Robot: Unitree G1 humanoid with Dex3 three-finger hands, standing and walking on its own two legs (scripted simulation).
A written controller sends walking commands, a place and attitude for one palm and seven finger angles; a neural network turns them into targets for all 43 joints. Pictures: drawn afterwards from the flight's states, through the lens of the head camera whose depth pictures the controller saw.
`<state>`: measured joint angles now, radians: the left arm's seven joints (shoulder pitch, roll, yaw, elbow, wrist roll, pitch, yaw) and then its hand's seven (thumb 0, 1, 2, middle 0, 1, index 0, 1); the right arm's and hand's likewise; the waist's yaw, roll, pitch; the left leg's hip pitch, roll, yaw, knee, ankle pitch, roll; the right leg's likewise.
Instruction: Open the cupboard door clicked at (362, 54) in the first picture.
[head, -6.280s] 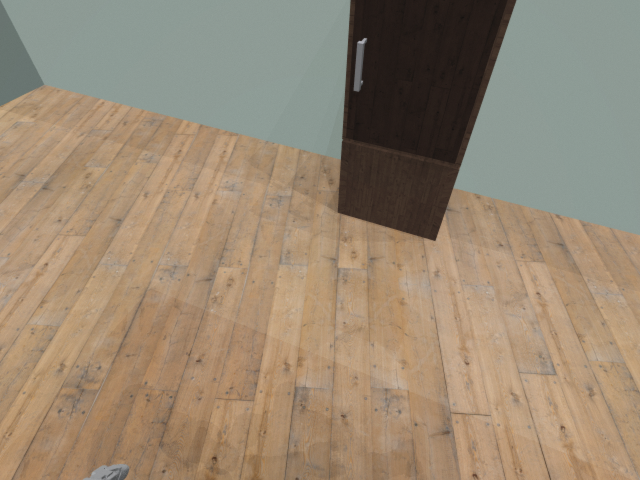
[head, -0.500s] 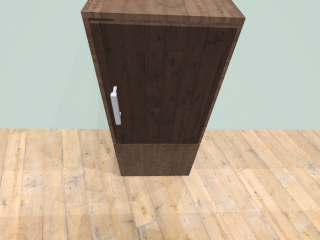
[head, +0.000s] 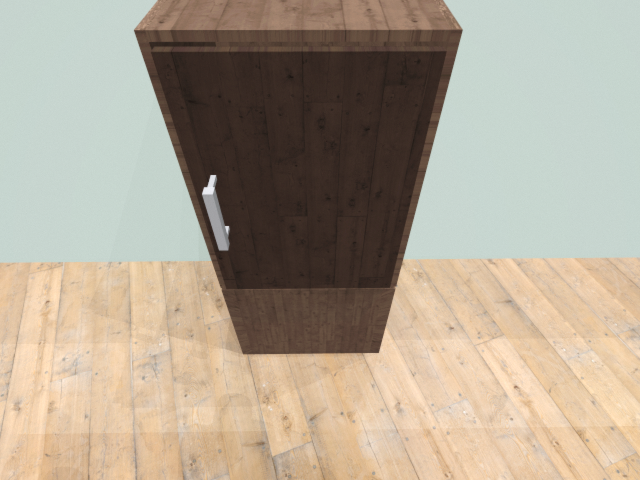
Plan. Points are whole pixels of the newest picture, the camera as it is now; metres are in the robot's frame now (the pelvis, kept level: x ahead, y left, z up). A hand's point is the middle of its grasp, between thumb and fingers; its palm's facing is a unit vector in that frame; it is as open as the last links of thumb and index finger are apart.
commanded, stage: look again from close up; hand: left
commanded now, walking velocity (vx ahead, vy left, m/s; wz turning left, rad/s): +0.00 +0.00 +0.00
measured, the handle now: (218, 214) +0.58 +0.23 -0.05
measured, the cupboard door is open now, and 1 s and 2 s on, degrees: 0 0 0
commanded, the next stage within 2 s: shuffle to correct the standing spot in 0.56 s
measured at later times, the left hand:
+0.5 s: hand out of the picture +0.01 +0.23 -0.18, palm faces +0.01 -0.98 -0.22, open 7.3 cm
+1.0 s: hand out of the picture +0.00 +0.20 -0.19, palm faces +0.08 -0.98 -0.18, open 7.3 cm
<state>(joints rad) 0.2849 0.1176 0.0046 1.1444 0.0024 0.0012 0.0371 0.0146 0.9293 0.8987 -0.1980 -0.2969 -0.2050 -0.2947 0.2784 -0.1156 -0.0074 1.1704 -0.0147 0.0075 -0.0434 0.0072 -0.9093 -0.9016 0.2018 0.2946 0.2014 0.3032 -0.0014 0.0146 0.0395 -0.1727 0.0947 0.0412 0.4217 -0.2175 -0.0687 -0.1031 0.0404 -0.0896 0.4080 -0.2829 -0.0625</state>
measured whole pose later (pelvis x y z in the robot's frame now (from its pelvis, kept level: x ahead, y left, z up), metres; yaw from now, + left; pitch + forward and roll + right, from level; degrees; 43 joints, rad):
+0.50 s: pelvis -0.01 +0.05 -0.01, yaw -2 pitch -1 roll +0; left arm 0.29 0.16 0.00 1.07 0.02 -0.01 0.04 0.01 0.91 0.90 -0.20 -0.30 -0.20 -0.29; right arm 0.30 -0.16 0.01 1.07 -0.02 -0.02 -0.04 0.02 -0.94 -0.90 0.20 0.29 0.20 0.30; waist 0.01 0.01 0.01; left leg -0.21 -0.01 0.07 0.51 -0.28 0.03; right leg -0.18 -0.03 -0.04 0.52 -0.32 0.01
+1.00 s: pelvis +0.03 +0.03 -0.01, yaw +2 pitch +2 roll +0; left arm 0.36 0.15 0.02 1.07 0.03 -0.03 0.03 0.01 0.91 0.90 -0.20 -0.30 -0.20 -0.29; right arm 0.33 -0.14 -0.01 1.09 -0.03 0.00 -0.02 0.01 -0.91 -0.90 0.20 0.29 0.20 0.30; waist 0.01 0.00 0.01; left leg -0.34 0.01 0.04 0.77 -0.46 0.04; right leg -0.18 -0.02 -0.11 0.57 -0.42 -0.02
